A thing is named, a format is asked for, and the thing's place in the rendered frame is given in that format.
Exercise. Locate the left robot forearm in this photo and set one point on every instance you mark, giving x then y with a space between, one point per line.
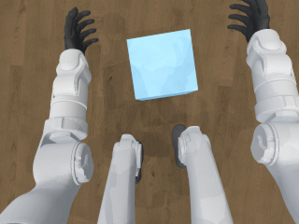
69 101

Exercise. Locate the right robot upper arm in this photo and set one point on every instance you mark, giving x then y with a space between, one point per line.
276 145

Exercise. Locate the robot right shin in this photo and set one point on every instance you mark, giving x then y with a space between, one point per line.
193 129

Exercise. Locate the robot right hand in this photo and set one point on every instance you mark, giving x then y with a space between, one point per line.
257 19

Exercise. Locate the left robot upper arm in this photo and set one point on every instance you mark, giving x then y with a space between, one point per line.
60 169

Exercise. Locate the robot left hand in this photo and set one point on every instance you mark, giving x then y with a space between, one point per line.
73 38

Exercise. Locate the right robot forearm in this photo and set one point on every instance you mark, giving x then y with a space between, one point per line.
274 84

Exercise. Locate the left robot thigh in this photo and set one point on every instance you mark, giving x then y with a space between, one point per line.
118 204

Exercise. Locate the carton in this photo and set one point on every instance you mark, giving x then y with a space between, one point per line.
162 65

